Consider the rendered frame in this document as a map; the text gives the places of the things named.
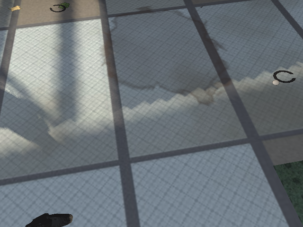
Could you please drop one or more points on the left robot hand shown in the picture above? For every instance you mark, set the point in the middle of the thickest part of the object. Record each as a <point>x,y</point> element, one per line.
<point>54,220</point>

